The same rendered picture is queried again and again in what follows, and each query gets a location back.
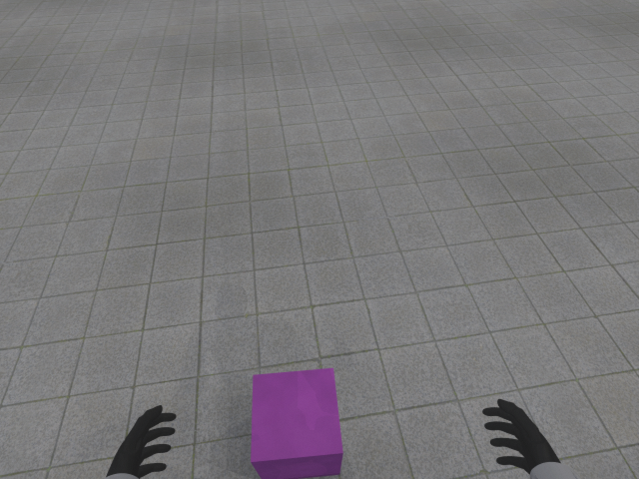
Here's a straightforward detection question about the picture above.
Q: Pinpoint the robot right hand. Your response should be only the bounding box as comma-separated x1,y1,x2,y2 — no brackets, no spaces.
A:
482,399,561,474

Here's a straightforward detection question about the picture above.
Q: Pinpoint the robot left hand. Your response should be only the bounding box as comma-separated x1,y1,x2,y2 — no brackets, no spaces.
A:
106,405,177,479

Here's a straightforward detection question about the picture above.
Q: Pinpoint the carton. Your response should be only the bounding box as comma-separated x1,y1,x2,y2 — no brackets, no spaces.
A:
251,368,343,479

